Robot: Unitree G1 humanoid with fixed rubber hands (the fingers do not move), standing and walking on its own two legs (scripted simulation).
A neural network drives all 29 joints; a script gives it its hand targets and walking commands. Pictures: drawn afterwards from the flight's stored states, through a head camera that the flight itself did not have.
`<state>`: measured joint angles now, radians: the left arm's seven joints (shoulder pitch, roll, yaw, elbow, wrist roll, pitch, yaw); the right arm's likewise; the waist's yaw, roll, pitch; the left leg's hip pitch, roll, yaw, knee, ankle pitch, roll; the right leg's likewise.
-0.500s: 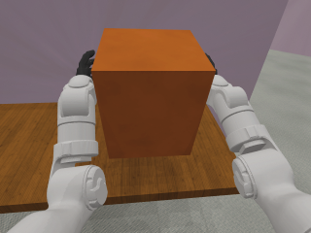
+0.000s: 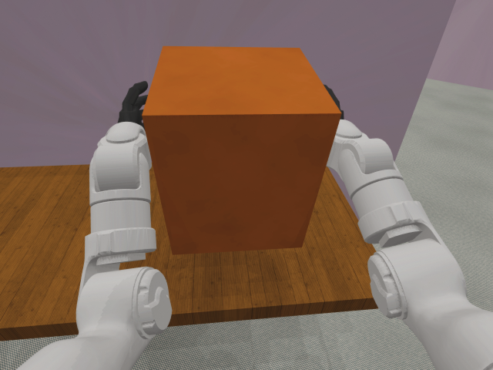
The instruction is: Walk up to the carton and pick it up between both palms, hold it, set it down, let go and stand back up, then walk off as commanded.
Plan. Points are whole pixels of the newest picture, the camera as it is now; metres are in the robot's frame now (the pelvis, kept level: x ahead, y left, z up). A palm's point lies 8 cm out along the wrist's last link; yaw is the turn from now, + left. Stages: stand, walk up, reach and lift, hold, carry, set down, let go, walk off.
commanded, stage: hold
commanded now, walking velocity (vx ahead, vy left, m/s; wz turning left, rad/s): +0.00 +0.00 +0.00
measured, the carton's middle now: (235, 151) +0.36 +0.00 +0.23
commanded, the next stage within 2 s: none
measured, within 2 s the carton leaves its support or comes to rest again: neither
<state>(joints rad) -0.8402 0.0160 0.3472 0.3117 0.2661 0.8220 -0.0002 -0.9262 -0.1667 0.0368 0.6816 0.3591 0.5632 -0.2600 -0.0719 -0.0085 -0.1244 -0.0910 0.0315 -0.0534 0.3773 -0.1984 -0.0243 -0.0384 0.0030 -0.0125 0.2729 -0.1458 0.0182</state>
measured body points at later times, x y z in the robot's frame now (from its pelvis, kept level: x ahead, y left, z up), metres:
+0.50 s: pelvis +0.00 +0.00 +0.00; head -0.09 +0.02 +0.44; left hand +0.38 +0.15 +0.27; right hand +0.38 -0.15 +0.26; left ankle +0.01 +0.13 -0.75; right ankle +0.01 -0.13 -0.75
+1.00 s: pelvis +0.00 +0.00 +0.00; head -0.08 +0.02 +0.44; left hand +0.38 +0.15 +0.27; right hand +0.38 -0.15 +0.26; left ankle +0.01 +0.13 -0.75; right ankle +0.01 -0.13 -0.75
